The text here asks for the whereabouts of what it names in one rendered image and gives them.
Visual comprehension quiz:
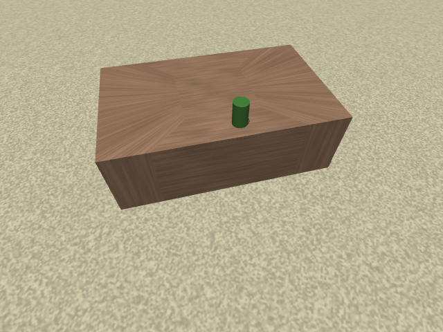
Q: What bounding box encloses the can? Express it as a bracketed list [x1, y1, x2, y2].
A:
[232, 97, 250, 128]

